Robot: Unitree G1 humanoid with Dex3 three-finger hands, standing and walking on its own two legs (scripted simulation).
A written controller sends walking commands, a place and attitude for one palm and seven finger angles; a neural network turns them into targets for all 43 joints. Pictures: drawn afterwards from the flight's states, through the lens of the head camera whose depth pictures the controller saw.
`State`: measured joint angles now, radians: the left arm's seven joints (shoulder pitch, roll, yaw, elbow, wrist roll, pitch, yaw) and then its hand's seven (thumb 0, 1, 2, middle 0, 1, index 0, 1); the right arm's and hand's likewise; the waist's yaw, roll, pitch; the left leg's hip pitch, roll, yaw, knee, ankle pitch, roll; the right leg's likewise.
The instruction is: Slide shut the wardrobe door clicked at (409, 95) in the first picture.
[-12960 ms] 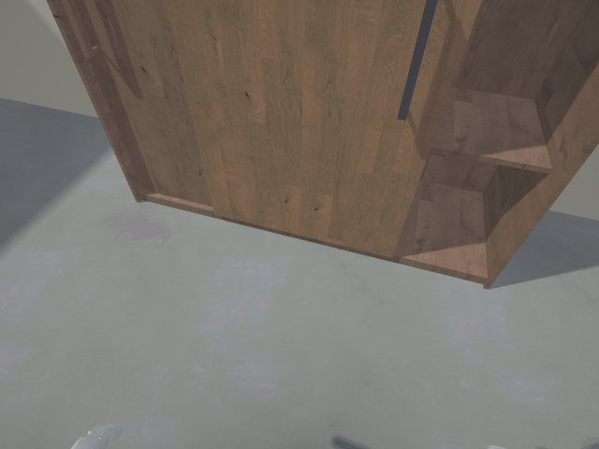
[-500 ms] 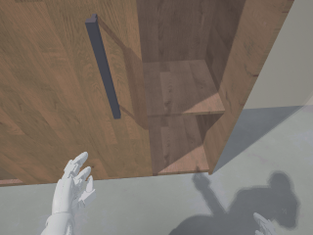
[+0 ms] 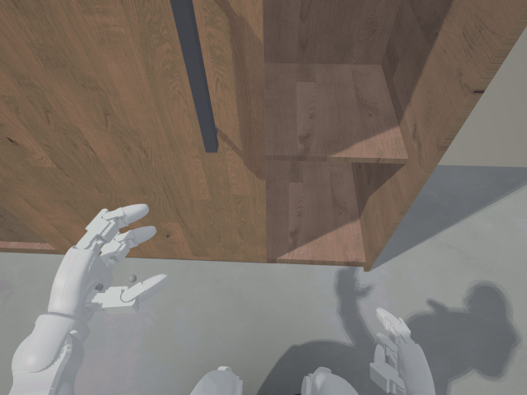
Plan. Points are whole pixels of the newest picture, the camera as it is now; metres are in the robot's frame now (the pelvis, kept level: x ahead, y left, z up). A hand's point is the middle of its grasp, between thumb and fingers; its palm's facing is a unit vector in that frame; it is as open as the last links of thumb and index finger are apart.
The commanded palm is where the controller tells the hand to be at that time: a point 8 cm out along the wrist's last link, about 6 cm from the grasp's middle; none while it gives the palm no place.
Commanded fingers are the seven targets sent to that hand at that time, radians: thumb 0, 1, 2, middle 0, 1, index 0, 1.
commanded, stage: raise the hand with hooked fingers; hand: left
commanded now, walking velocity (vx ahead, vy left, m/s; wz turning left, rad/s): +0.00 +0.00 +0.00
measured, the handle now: (198, 67) +0.58 +0.15 +0.17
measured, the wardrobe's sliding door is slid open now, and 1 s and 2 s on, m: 0.37 0.37 0.37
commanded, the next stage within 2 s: move the hooked fingers beside the handle in 1.34 s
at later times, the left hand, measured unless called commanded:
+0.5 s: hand (54, 221) +0.28 +0.27 +0.15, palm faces +0.12 -0.99 -0.08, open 13.4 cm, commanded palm +0.25 +0.32 +0.16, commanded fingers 0.00 -0.50 0.30 -0.30 -1.20 -0.30 -1.20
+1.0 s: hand (21, 176) +0.31 +0.30 +0.20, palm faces +0.08 -1.00 -0.05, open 14.0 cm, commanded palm +0.28 +0.35 +0.20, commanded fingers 0.00 -0.50 0.30 -0.30 -1.20 -0.30 -1.20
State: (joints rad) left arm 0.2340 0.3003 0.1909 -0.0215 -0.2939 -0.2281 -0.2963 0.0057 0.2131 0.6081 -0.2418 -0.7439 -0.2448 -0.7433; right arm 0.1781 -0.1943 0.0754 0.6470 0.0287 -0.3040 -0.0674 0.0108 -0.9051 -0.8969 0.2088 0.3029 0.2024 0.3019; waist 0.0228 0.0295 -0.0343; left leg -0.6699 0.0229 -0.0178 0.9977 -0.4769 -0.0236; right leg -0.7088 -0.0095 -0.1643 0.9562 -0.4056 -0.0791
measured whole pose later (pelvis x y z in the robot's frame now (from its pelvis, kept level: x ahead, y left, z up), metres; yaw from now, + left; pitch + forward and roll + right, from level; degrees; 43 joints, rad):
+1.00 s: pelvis +0.03 +0.03 +0.06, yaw -1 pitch -1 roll -1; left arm -0.05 0.45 0.42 0.14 -0.34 0.12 -0.38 -0.01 -0.50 0.30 -0.29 -1.20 -0.30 -1.20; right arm 0.21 -0.27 0.06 0.67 0.07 -0.26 -0.11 0.01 -0.91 -0.90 0.21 0.30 0.20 0.30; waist 0.05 0.04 0.00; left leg -0.21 0.00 0.02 0.54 -0.32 0.02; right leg -0.25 0.01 -0.12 0.49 -0.23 -0.04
